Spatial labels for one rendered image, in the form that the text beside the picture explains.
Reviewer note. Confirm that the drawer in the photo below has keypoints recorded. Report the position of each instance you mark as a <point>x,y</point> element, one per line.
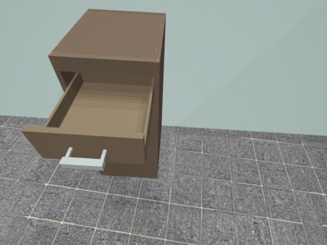
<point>99,112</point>

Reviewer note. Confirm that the cabinet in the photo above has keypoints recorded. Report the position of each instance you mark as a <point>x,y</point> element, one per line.
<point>118,43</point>

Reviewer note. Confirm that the handle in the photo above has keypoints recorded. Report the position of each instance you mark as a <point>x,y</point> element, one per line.
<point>83,163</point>

